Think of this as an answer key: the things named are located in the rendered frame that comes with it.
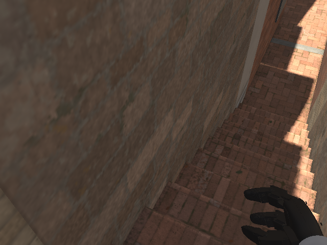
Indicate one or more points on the stairs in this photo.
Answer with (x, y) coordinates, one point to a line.
(206, 204)

